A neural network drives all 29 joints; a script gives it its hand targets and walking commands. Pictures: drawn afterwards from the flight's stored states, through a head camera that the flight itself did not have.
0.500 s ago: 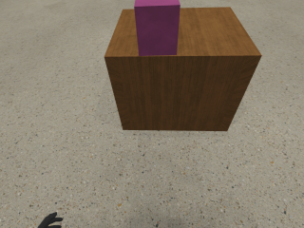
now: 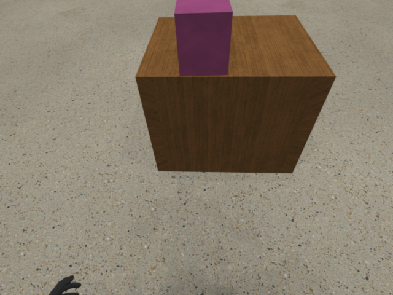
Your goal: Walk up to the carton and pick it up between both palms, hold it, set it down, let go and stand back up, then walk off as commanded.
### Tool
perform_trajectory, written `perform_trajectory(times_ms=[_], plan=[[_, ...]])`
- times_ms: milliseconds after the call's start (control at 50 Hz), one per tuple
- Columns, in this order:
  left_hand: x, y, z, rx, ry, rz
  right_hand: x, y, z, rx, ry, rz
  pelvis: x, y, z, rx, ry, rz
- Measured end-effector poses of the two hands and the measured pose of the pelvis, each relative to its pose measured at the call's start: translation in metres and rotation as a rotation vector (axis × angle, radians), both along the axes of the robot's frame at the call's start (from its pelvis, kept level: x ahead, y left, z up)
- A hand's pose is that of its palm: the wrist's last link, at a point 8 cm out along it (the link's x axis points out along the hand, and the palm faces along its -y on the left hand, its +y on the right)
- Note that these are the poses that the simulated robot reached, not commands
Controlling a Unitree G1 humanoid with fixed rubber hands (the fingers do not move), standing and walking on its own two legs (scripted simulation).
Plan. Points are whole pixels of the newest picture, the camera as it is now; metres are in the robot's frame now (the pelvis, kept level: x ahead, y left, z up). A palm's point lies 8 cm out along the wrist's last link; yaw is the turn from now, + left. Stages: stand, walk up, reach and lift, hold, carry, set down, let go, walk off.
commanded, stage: stand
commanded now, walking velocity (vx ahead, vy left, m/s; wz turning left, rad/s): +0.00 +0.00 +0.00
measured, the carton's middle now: (203, 36) +1.10 +0.01 +0.04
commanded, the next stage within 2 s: none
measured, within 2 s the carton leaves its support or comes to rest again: neither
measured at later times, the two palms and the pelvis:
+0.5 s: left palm out of the picture +0.12 +0.32 -0.08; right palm out of the picture +0.09 -0.32 -0.10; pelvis +0.00 +0.00 +0.00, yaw +0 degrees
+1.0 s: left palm out of the picture +0.12 +0.32 -0.08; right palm out of the picture +0.09 -0.32 -0.10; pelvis +0.00 +0.00 +0.00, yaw +0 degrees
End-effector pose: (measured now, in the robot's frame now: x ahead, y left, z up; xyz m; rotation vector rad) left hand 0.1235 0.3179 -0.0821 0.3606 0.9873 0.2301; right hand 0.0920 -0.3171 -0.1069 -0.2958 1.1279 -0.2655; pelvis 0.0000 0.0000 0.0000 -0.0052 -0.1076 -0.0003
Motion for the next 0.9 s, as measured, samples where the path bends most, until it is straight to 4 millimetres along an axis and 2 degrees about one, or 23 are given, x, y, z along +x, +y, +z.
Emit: perform_trajectory(times_ms=[900], plan=[[-0.0004, -0.0018, -0.0026, -0.007, 0.01, 0.005, 0.001, -0.0026, 0.002, -0.006, 0.01, -0.001, 0.0025, -0.0015, 0.0008, 0.002, 0.005, 0.0]])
